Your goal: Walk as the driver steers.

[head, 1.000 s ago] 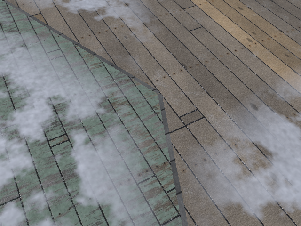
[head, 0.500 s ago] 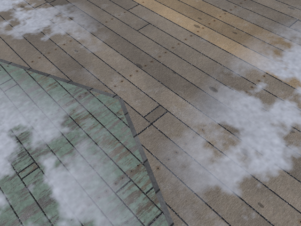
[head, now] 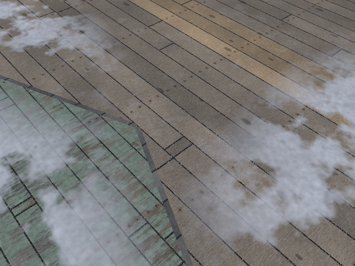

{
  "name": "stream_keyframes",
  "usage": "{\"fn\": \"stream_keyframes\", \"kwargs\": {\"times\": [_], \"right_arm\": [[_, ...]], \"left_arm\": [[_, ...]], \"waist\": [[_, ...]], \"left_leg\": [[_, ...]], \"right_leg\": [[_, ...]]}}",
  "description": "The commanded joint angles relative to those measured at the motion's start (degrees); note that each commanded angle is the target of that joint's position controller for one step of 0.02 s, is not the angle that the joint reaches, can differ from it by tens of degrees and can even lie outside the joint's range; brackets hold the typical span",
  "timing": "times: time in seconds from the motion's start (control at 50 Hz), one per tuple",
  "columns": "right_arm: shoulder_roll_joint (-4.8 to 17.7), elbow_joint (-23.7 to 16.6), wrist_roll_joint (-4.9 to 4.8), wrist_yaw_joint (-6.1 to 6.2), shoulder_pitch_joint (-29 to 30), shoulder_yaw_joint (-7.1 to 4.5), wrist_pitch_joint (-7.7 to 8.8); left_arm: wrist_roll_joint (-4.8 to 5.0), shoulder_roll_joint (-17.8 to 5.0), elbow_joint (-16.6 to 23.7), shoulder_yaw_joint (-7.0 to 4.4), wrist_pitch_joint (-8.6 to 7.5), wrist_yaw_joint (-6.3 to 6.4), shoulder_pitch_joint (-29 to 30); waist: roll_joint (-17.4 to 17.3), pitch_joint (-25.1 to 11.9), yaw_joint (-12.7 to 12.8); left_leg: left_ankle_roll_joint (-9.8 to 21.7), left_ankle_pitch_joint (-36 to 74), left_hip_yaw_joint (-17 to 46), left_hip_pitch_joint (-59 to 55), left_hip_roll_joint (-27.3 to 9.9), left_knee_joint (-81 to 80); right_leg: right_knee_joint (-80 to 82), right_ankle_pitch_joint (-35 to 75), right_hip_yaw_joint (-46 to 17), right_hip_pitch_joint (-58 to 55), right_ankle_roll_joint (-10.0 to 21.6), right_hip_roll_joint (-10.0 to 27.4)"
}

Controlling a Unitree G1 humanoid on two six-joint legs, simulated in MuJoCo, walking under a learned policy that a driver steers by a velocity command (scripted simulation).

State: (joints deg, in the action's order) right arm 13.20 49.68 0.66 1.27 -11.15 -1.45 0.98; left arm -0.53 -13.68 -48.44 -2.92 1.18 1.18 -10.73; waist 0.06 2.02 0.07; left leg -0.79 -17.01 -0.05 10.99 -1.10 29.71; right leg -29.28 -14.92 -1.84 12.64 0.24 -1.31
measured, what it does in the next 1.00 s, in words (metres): lifts its left foot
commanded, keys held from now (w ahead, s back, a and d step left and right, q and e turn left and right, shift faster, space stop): no key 0.60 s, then w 0.40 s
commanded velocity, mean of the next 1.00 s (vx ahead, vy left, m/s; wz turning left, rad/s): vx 0.10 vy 0.00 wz -0.01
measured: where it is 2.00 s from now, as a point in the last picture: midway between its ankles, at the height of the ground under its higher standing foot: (179, 236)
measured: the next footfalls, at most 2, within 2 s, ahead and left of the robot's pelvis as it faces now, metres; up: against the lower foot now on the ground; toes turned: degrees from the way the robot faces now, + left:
left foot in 1.30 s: +0.43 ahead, +0.13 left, +0.00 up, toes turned +2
right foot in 1.86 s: +0.75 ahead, -0.10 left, +0.00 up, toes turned -2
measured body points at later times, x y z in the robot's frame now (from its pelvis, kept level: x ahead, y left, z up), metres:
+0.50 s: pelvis +0.00 +0.01 +0.00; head +0.01 +0.01 +0.45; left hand +0.06 +0.27 -0.14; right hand +0.06 -0.25 -0.14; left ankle -0.01 +0.13 -0.74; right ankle +0.01 -0.12 -0.74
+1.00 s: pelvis +0.09 -0.02 +0.01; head +0.09 -0.03 +0.46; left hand +0.03 +0.23 -0.13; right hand +0.17 -0.28 -0.13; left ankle +0.05 +0.11 -0.65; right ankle +0.03 -0.11 -0.74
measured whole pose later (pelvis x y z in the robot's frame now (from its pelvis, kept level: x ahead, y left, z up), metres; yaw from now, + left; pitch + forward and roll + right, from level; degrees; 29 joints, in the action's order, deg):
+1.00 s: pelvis +0.09 -0.02 +0.01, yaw +0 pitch +1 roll +0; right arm 15.3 56.2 -2.0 -0.2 -13.3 -2.8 5.2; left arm 0.4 -11.4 -63.9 -2.0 -6.0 -0.6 -23.8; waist -2.0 -0.7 2.2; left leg 3.8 -17.8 -0.1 27.5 -2.0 63.2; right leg -21.8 -17.1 2.2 5.5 3.1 -1.4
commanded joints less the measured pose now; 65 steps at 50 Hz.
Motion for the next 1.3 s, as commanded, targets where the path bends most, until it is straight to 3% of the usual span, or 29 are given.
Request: {"fn": "stream_keyframes", "kwargs": {"times": [0.02,0.32,0.6,0.64,0.68,0.7,0.74,0.76,0.8,0.84,0.86,0.88,0.9,0.92,0.94,0.96,0.98,1.02,1.1,1.14,1.2,1.24,1.26,1.28,1.3], "right_arm": [[7.02,-1.76,-0.1,0.26,0.23,-1.49,0.62],[6.15,4.55,-0.31,0.46,-0.79,-0.95,0.34],[5.55,8.35,-0.41,0.78,-3.0,-0.39,0.15],[6.0,9.29,-0.85,1.06,-4.46,-0.65,-0.17],[8.19,8.7,-1.4,1.21,-4.73,-1.37,-0.1],[9.09,8.73,-1.79,1.25,-6.44,-1.75,0.29],[11.56,9.2,-2.23,1.03,-8.48,-2.81,1.37],[11.27,8.77,-2.23,0.83,-7.74,-2.9,1.74],[10.4,7.04,-2.48,0.3,-3.78,-2.71,2.17],[9.2,5.24,-2.91,-0.12,0.17,-2.42,2.05],[6.25,4.35,-2.34,-0.41,1.36,-1.54,2.45],[3.33,2.01,-2.07,-0.32,1.8,-0.88,3.44],[5.25,1.29,-3.15,-0.23,3.3,-1.36,4.27],[5.96,1.5,-4.01,-0.72,2.49,-1.53,4.93],[5.82,2.32,-3.8,-1.2,1.38,-1.54,5.45],[6.57,2.45,-2.62,-1.58,2.15,-1.89,6.06],[6.42,1.98,-2.3,-1.83,2.77,-2.32,5.94],[5.38,1.71,-2.14,-2.51,4.43,-2.2,5.43],[1.86,-2.19,-1.96,-2.88,14.39,-0.55,4.71],[2.61,-3.43,-2.27,-3.19,17.23,-0.38,4.57],[4.37,-5.01,-2.55,-3.76,19.3,-0.61,4.6],[6.36,-4.99,-2.42,-4.06,16.71,-1.46,4.88],[7.89,-4.07,-2.35,-3.96,12.56,-2.31,4.9],[9.86,-1.37,-2.5,-3.64,3.57,-3.66,4.72],[12.32,1.41,-2.57,-3.11,-6.66,-4.88,4.36]], "left_arm": [[0.11,-5.53,1.55,-1.27,-0.79,0.4,1.17],[0.41,-5.46,-6.98,-1.02,-0.76,1.25,0.03],[0.5,-4.65,-12.12,-0.29,-0.79,1.44,-0.89],[0.9,-4.28,-13.17,-0.24,-0.67,1.56,-2.32],[1.06,-4.23,-12.36,-0.25,-1.23,1.56,-1.44],[1.12,-4.06,-11.74,-0.2,-1.99,1.3,-0.52],[1.59,-1.66,-10.93,0.29,-3.94,0.31,0.16],[1.81,-1.84,-10.78,0.27,-4.64,-0.21,0.31],[2.37,-1.61,-11.29,0.2,-5.57,-0.79,-2.13],[1.93,-2.52,-15.29,-0.63,-5.83,-0.76,-10.63],[1.64,-5.31,-16.83,-1.53,-5.88,-0.57,-17.05],[2.0,-12.52,-17.65,-3.15,-6.16,-0.91,-24.12],[0.8,-10.42,-17.22,-2.13,-7.13,-1.29,-22.78],[0.86,-6.66,-15.61,-1.02,-7.93,-1.29,-18.44],[0.99,-5.25,-14.47,-0.49,-8.32,-1.53,-15.85],[0.99,-4.27,-13.58,0.05,-8.28,-1.99,-14.76],[0.74,-4.22,-13.53,0.34,-7.89,-2.03,-14.29],[0.48,-2.82,-13.47,0.99,-7.13,-1.49,-15.77],[0.38,-6.48,-12.34,0.61,-6.26,0.07,-16.57],[0.75,-7.66,-12.7,0.2,-6.35,0.22,-18.5],[1.72,-7.65,-13.16,-0.28,-6.26,0.22,-19.1],[1.52,-8.51,-12.74,-0.79,-5.79,0.15,-17.74],[1.24,-9.22,-12.37,-1.1,-5.4,0.12,-16.85],[0.84,-8.92,-11.93,-1.04,-4.83,0.09,-15.91],[0.32,-8.13,-10.87,-0.57,-4.59,0.04,-15.24]], "waist": [[0.17,-1.53,-0.34],[-0.35,-0.69,-0.13],[-0.12,0.06,-0.08],[-1.11,-0.36,-0.09],[-3.39,3.91,-0.67],[-4.78,5.6,-1.35],[-10.83,6.52,-1.59],[-9.83,7.57,-1.15],[-8.8,7.38,1.62],[-5.23,5.53,5.22],[2.9,2.6,7.07],[17.74,-0.11,8.25],[13.77,1.69,7.17],[7.71,4.79,4.67],[5.54,4.57,3.37],[2.86,4.38,3.1],[4.64,3.57,2.09],[4.84,3.18,2.38],[4.22,5.8,4.14],[5.15,6.3,4.59],[5.37,7.28,3.49],[5.83,4.51,0.8],[6.85,0.95,-1.74],[6.93,-4.48,-6.26],[5.56,-10.74,-10.63]], "left_leg": [[1.21,6.81,2.74,2.1,-2.51,-6.0],[1.49,8.03,1.81,1.53,-1.18,-7.29],[1.84,7.61,1.59,1.71,-0.6,-7.95],[3.03,-8.31,1.42,2.18,0.33,-8.51],[6.28,-25.63,7.05,5.6,-2.9,-11.02],[8.2,-30.2,11.51,5.41,-5.96,-13.45],[13.07,-33.1,23.93,3.6,-15.22,-19.77],[14.18,-30.97,26.34,5.18,-17.15,-20.83],[12.04,-25.27,21.23,7.55,-15.13,-19.2],[8.01,-16.08,10.85,15.24,-7.61,-11.03],[5.18,-8.66,4.11,20.26,-2.94,3.05],[2.1,-9.87,-3.54,30.78,3.55,21.07],[2.88,-15.75,2.35,36.45,2.19,33.64],[4.3,-11.06,5.01,40.65,-0.94,39.2],[5.33,-5.47,4.67,41.56,-2.83,39.77],[5.95,-0.67,4.28,40.58,-4.15,37.29],[5.61,2.94,3.15,39.53,-5.26,34.65],[3.74,6.17,1.18,35.96,-5.46,30.21],[0.88,13.87,-2.53,28.83,-3.21,12.44],[1.15,16.48,-3.54,24.93,-1.92,7.31],[3.39,17.19,-1.98,24.08,-1.95,2.55],[5.32,15.08,-2.4,19.32,-0.6,1.21],[6.4,13.66,-3.66,13.2,1.21,1.84],[7.89,12.94,-4.82,2.06,3.14,2.1],[10.02,11.66,-0.37,-13.66,-0.67,3.3]], "right_leg": [[4.41,8.62,-3.24,-2.08,1.0,2.89],[5.21,9.97,-2.21,-3.25,0.55,2.79],[5.89,9.03,-1.29,-2.71,0.21,2.5],[4.15,-5.98,1.08,-1.54,0.78,0.25],[0.36,-18.87,2.4,4.76,1.82,-0.84],[-2.11,-19.28,2.26,9.05,2.27,-0.34],[-12.77,-10.42,4.2,12.65,2.19,0.46],[-14.89,-9.8,2.96,12.86,3.01,2.12],[-7.46,-11.6,3.59,7.34,4.88,2.74],[3.58,-2.32,4.9,-9.49,4.62,0.14],[8.68,-5.99,-6.23,-16.71,6.25,7.1],[18.24,-14.63,-29.13,-23.62,13.7,19.4],[20.81,-18.59,-39.29,-21.04,17.86,24.41],[20.19,-17.67,-34.51,-20.65,16.6,23.21],[20.07,-14.1,-28.03,-20.59,14.14,20.54],[19.46,-2.31,-21.12,-20.21,11.04,17.98],[20.34,1.89,-17.83,-19.99,10.35,17.09],[21.46,11.3,-11.33,-17.25,10.09,14.63],[24.09,13.52,-4.49,-9.11,9.89,12.11],[25.28,13.48,-3.42,-8.17,10.06,12.86],[24.02,16.97,-2.42,-13.0,9.14,15.31],[18.95,29.71,-1.14,-16.81,7.86,16.3],[13.41,40.93,-0.09,-17.71,7.13,16.04],[3.06,48.53,1.71,-15.77,5.86,14.11],[-10.89,42.13,2.92,-6.27,3.99,11.66]]}}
